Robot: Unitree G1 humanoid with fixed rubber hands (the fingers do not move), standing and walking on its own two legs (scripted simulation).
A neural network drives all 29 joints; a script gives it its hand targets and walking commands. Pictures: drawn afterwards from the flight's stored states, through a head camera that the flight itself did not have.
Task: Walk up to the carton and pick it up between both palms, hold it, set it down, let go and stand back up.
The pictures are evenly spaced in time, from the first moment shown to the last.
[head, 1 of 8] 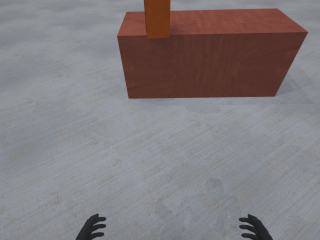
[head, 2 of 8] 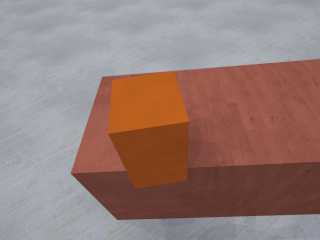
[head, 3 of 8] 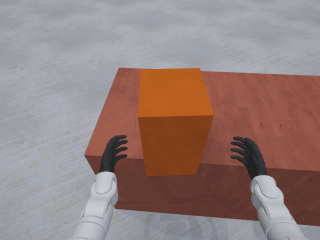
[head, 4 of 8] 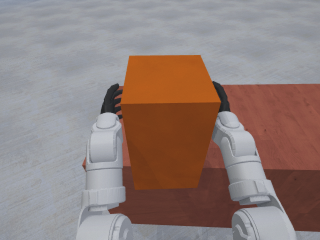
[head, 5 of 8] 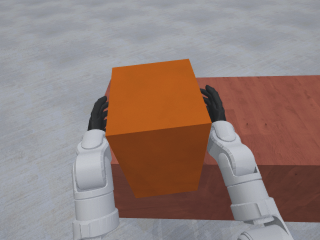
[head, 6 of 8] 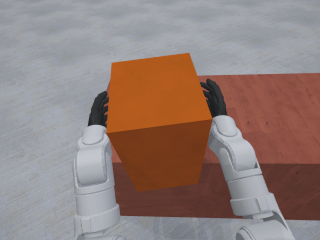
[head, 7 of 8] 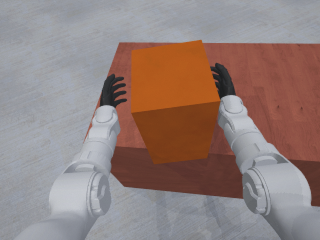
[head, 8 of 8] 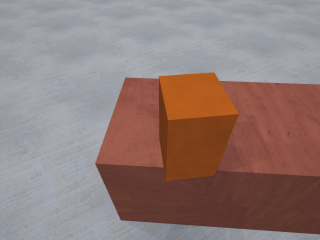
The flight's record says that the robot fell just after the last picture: no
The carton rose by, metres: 0.14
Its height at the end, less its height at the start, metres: +0.00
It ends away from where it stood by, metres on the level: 0.02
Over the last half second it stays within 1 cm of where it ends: yes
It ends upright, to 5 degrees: yes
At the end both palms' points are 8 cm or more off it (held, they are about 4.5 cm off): yes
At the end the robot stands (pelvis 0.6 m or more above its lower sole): yes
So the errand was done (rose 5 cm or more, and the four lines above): yes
